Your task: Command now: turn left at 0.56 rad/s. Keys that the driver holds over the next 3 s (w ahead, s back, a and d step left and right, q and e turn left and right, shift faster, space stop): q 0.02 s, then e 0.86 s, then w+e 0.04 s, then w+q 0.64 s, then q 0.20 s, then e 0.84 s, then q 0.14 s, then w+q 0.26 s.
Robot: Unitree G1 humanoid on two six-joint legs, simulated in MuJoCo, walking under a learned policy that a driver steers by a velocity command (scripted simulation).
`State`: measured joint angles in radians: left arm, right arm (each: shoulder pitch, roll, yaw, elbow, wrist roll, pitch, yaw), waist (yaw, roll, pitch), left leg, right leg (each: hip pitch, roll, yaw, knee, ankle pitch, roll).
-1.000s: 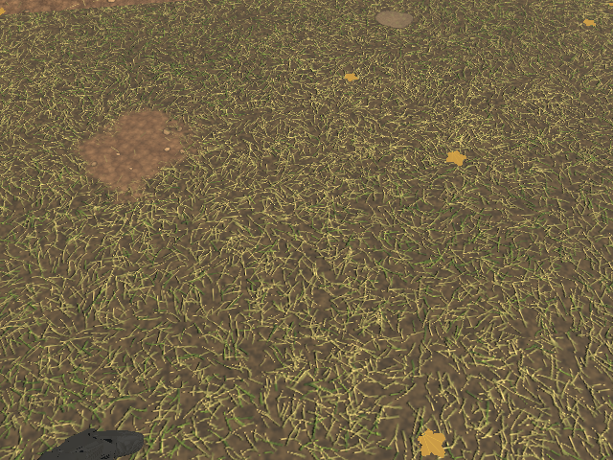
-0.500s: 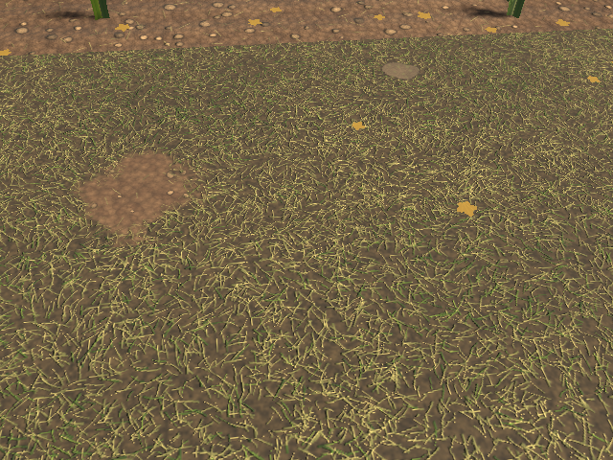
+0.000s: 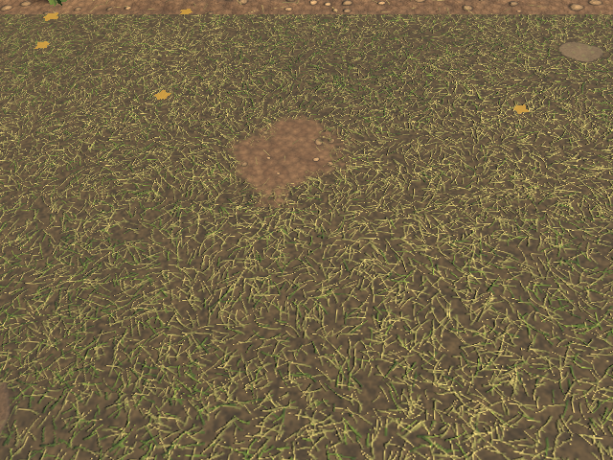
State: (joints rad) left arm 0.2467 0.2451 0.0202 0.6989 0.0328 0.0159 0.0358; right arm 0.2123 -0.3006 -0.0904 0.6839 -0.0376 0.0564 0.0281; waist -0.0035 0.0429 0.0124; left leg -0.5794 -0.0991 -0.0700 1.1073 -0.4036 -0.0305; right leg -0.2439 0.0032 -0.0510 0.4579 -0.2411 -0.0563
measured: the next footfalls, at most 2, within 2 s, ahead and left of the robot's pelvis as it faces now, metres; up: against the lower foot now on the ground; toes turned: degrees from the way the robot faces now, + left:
left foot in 0.20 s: +0.07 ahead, +0.12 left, +0.00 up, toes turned +0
left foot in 0.86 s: +0.12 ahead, +0.10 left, +0.00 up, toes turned -23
